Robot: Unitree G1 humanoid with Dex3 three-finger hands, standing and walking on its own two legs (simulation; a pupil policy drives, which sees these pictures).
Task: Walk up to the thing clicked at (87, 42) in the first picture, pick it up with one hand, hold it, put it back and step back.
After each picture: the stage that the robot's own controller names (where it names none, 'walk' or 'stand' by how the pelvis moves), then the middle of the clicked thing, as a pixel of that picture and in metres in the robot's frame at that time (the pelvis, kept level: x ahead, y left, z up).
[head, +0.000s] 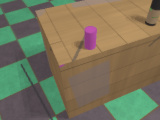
stand; (90, 38) +0.70 -0.01 -0.04
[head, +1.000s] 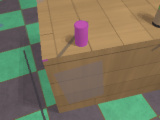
rise first; (81, 34) +0.64 +0.05 -0.01
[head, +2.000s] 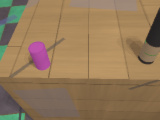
rise first; (40, 56) +0.48 +0.25 -0.02
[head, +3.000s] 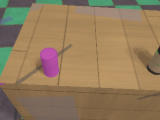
stand; (50, 63) +0.46 +0.16 -0.02
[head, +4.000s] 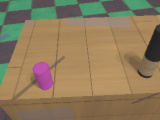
stand; (43, 76) +0.44 +0.20 -0.04
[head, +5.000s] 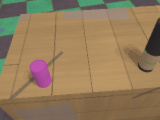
stand; (41, 74) +0.43 +0.21 -0.04
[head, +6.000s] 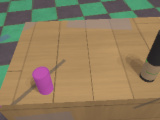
stand; (43, 81) +0.42 +0.20 -0.04
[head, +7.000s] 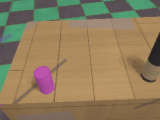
stand; (44, 80) +0.42 +0.20 -0.04
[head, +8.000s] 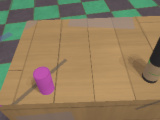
rise first; (44, 81) +0.41 +0.20 -0.04
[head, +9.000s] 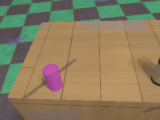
rise first; (53, 78) +0.43 +0.19 -0.04
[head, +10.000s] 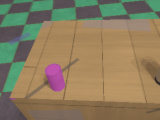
go down; (55, 78) +0.43 +0.18 -0.04
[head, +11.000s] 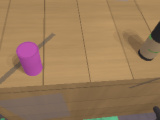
go down; (30, 59) +0.44 +0.17 +0.01
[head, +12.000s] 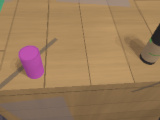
approach; (32, 63) +0.44 +0.18 +0.02
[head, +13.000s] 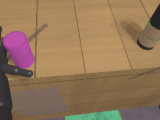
close in; (20, 51) +0.45 +0.19 +0.05
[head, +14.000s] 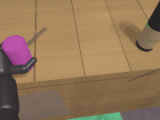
lift; (19, 55) +0.44 +0.19 +0.05
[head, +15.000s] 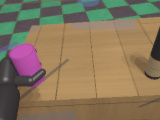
lift; (28, 66) +0.33 +0.18 +0.18
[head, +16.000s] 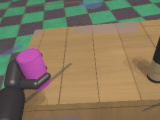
hold; (34, 70) +0.33 +0.17 +0.17
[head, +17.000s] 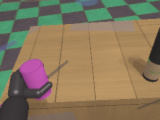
hold; (36, 79) +0.33 +0.17 +0.12
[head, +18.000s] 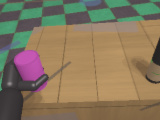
crouch; (32, 71) +0.33 +0.18 +0.15
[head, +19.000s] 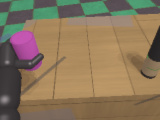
crouch; (27, 51) +0.40 +0.19 +0.15
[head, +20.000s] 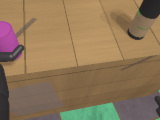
lower; (6, 42) +0.49 +0.20 +0.06
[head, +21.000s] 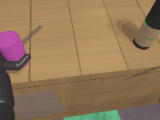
lower; (13, 51) +0.46 +0.20 +0.05
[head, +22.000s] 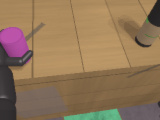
lower; (16, 47) +0.47 +0.19 +0.06
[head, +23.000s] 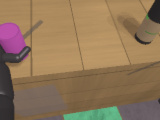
lower; (13, 43) +0.48 +0.19 +0.06
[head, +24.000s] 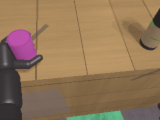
open; (24, 49) +0.45 +0.17 +0.05
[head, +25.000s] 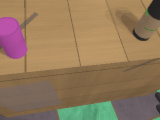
sink last; (11, 39) +0.47 +0.18 +0.06
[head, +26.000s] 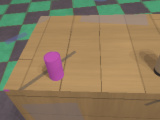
sink last; (54, 66) +0.46 +0.18 +0.02
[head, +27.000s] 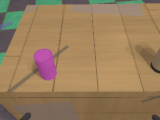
stand; (46, 65) +0.44 +0.18 +0.02
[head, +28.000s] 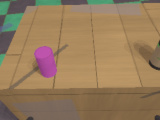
stand; (46, 62) +0.45 +0.18 +0.03
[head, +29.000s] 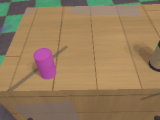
stand; (45, 64) +0.45 +0.18 +0.03
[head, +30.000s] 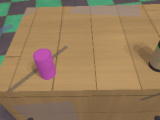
stand; (45, 64) +0.44 +0.18 +0.03
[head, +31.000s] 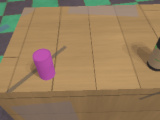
stand; (44, 65) +0.45 +0.17 +0.02
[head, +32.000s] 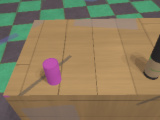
stand; (52, 72) +0.47 +0.17 -0.04
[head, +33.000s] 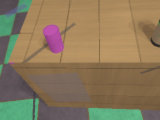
walk; (54, 39) +0.56 +0.18 -0.02
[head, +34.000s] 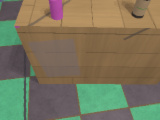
walk; (56, 7) +0.79 +0.16 -0.03
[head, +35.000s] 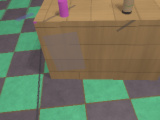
stand; (63, 8) +1.05 +0.22 -0.02
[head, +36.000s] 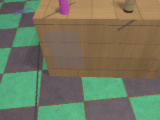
stand; (63, 5) +1.04 +0.17 -0.04
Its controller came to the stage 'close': yes
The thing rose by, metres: 0.21
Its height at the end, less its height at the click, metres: +0.00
